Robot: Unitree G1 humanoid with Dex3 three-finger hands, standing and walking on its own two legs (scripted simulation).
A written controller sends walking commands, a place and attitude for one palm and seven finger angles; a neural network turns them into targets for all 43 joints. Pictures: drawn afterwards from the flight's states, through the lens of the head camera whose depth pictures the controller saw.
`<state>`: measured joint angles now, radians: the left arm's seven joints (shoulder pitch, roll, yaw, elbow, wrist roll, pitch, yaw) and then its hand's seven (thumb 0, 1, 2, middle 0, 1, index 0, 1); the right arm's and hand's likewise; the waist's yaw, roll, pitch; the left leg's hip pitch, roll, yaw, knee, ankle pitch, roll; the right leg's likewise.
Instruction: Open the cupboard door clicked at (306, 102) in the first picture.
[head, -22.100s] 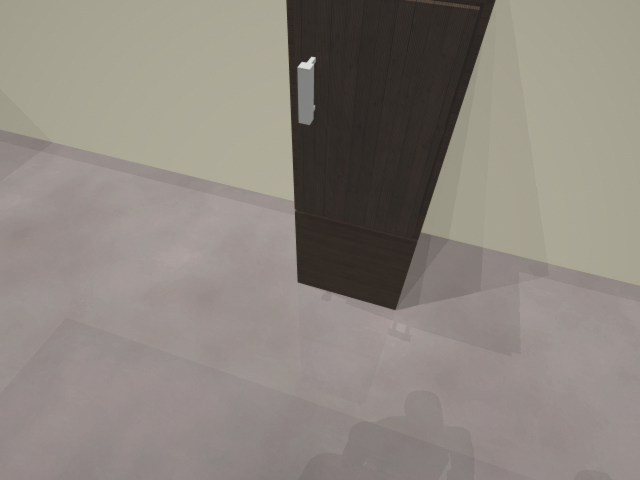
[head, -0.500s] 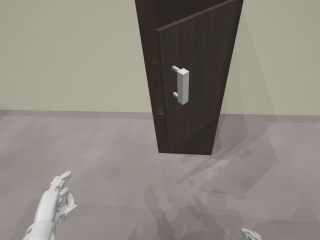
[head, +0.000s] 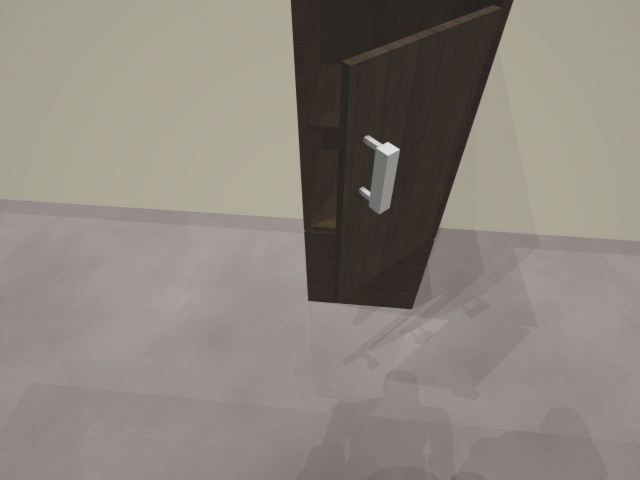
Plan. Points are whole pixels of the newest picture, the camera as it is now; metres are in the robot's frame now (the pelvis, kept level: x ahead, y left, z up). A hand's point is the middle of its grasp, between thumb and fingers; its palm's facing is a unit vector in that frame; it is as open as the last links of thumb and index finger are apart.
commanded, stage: let the arm hang, fingers relaxed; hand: left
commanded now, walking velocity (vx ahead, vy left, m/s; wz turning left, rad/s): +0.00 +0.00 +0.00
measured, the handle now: (374, 173) +0.58 -0.05 +0.05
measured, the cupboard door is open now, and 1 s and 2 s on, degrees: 44 44 44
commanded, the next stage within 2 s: look to check the result in 0.46 s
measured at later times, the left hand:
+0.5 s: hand out of the picture -0.01 +0.18 -0.18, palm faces +0.03 -0.99 -0.17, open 7.4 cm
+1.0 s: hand out of the picture +0.00 +0.17 -0.18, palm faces +0.02 -0.98 -0.17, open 7.4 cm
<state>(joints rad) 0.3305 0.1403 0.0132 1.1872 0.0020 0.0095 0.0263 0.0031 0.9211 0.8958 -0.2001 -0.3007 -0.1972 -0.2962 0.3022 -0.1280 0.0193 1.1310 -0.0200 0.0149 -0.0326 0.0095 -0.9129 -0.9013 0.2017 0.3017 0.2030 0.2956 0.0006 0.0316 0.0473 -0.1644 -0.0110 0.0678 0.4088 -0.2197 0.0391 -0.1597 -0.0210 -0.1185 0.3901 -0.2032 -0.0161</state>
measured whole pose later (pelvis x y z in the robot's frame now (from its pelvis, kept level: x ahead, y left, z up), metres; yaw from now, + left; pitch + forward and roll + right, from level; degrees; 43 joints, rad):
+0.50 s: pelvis +0.00 +0.02 +0.00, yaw -1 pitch -1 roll +0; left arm 0.30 0.10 0.02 1.17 0.01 0.00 0.04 0.01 0.91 0.90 -0.20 -0.30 -0.20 -0.30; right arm 0.34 -0.12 0.01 1.16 -0.02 0.00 -0.04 0.01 -0.91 -0.90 0.20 0.30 0.20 0.30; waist -0.01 0.01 0.03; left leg -0.16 -0.04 0.10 0.40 -0.23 0.07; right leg -0.18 -0.05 -0.08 0.43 -0.22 0.02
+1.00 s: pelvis +0.02 +0.02 +0.00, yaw -2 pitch -1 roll +0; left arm 0.29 0.09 0.02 1.17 0.01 0.00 0.04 0.01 0.91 0.90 -0.20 -0.30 -0.20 -0.30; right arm 0.30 -0.11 0.02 1.16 -0.02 -0.01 -0.04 0.01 -0.91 -0.90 0.20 0.30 0.20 0.30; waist -0.01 0.02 0.04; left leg -0.14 -0.04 0.11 0.39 -0.24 0.06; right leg -0.17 -0.05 -0.08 0.43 -0.24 0.01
